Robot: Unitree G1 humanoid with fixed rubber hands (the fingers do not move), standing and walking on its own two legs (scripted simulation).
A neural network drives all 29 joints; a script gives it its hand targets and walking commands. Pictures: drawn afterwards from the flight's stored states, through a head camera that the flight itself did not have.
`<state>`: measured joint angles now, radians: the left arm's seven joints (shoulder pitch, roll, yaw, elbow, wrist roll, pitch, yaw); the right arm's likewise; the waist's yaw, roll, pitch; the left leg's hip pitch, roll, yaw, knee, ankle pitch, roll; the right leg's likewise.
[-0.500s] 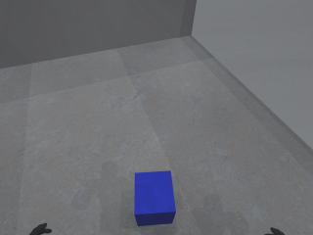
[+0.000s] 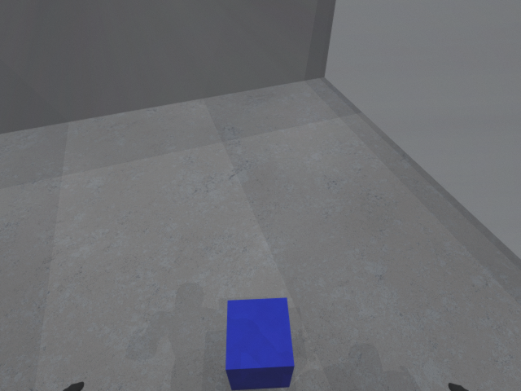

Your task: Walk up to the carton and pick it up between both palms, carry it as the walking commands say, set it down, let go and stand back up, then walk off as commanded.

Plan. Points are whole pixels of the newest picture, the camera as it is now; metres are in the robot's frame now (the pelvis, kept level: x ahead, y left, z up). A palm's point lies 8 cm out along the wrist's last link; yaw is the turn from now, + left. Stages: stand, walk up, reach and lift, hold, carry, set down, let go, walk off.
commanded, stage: walk up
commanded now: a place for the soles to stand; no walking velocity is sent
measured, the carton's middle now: (258, 344) +0.42 +0.02 -0.65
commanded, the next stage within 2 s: reach and lift in 0.16 s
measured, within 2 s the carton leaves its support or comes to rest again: neither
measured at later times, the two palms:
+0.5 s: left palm out of the picture +0.17 +0.29 -0.10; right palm out of the picture +0.17 -0.28 -0.12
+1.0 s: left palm (126, 334) +0.28 +0.27 -0.15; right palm (381, 326) +0.30 -0.23 -0.16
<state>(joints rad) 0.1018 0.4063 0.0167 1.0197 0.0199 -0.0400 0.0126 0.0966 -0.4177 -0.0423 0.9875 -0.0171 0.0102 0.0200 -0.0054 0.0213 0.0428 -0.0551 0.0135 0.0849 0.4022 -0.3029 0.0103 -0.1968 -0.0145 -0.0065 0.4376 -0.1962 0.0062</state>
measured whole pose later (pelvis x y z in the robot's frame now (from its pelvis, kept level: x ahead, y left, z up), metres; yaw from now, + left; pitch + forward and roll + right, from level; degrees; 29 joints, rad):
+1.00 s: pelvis -0.07 -0.01 -0.08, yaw +4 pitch +20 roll +1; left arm -0.56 0.35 0.18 0.75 -0.03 0.24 -0.05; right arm -0.54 -0.27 -0.17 0.68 0.00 0.28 -0.03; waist -0.01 0.00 0.10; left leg -0.94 -0.01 0.02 1.01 -0.42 0.01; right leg -1.03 -0.04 -0.01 0.96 -0.29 0.01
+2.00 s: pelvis -0.08 -0.01 -0.16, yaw +7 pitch +50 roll +1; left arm -1.23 0.27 0.38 0.95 0.09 0.13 -0.01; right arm -1.19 -0.18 -0.44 0.89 -0.13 0.14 -0.04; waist -0.02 0.00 -0.05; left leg -1.70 -0.05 -0.04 1.26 -0.43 -0.01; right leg -1.76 -0.01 0.03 1.20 -0.31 0.02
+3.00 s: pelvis -0.12 -0.02 -0.40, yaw +8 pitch +39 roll -1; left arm -1.56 0.41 0.06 1.15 -0.19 0.09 0.09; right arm -1.51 -0.35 -0.20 1.15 0.17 0.07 -0.12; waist -0.03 -0.01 0.37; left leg -2.23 -0.09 -0.04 2.22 -0.67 -0.04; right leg -2.30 0.01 0.03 2.13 -0.52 0.04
